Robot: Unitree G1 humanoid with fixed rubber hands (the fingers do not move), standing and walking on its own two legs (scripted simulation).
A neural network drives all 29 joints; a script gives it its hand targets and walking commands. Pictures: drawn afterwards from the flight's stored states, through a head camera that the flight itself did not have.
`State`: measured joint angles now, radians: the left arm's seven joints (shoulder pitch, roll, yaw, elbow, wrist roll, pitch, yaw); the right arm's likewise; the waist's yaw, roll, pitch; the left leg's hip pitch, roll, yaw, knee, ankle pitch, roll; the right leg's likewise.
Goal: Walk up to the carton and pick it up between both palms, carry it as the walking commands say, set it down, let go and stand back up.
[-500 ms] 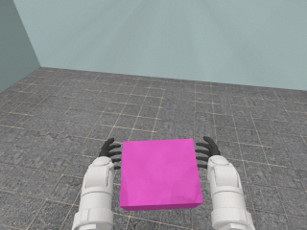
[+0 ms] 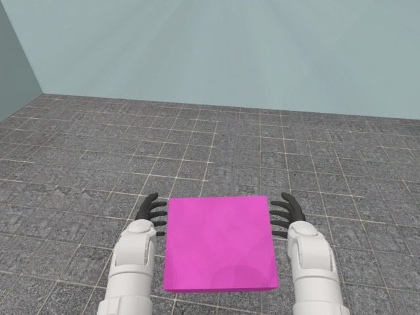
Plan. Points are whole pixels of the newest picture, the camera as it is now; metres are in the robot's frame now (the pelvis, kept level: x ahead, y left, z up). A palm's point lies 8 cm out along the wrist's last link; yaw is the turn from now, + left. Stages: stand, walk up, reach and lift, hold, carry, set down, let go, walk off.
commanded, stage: reach and lift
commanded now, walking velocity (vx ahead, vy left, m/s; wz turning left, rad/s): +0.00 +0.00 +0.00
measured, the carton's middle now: (219, 245) +0.31 -0.01 -0.05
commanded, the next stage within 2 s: hold in 0.58 s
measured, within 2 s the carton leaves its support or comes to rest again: neither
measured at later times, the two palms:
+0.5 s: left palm (142, 236) +0.27 +0.15 +0.05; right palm (297, 233) +0.28 -0.16 +0.05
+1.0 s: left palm (141, 235) +0.28 +0.15 +0.05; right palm (296, 233) +0.28 -0.15 +0.05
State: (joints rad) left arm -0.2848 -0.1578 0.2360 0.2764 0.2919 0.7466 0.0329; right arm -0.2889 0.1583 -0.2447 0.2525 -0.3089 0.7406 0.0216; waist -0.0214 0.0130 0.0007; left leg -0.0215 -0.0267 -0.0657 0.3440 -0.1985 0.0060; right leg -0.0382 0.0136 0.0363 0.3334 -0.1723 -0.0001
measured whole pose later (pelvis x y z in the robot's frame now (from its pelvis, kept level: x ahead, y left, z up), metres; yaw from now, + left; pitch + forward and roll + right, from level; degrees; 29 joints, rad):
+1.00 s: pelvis -0.01 +0.00 +0.00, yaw +0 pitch -7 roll +0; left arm -0.27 -0.15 0.23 0.26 0.29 0.75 0.01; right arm -0.28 0.16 -0.23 0.25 -0.30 0.75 0.00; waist -0.01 0.01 0.01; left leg -0.04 -0.02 -0.07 0.37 -0.20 0.00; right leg -0.05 0.02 0.04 0.35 -0.17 0.00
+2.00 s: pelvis -0.06 +0.00 -0.03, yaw +29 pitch +5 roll +2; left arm -0.90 -0.13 0.35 0.26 0.16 1.25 0.37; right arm -0.93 0.03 -0.31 0.32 -0.08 1.25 -0.40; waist -0.07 -0.01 0.05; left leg -0.45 -0.03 0.09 0.63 -0.28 0.00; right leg -0.36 -0.15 -0.19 0.73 -0.45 0.02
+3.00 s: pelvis -0.12 -0.11 -0.02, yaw +64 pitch +3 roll +1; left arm -0.92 -0.13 0.36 0.34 0.09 1.22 0.49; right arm -0.86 0.09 -0.35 0.25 -0.18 1.24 -0.30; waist 0.04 0.05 0.07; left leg -0.61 -0.04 0.01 0.90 -0.42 0.01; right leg -0.39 -0.09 -0.15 0.64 -0.30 -0.02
